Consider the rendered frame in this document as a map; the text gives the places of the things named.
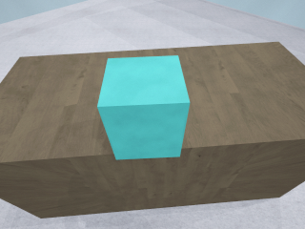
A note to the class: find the carton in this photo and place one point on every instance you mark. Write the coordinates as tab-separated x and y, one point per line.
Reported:
144	106

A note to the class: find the pedestal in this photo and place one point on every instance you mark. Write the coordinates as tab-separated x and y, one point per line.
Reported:
244	137

